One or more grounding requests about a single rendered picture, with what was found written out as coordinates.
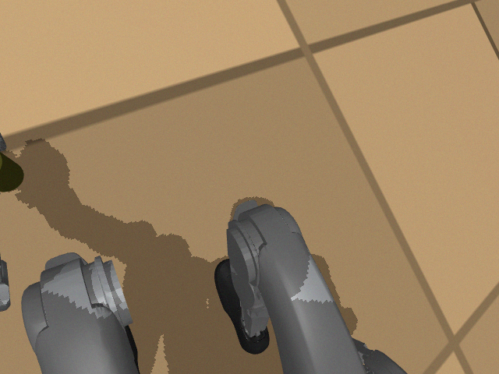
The left robot foot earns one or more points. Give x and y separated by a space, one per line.
133 345

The right robot hand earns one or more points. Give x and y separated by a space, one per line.
376 362

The can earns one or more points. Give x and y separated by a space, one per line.
11 174

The right robot foot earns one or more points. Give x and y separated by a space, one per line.
231 304

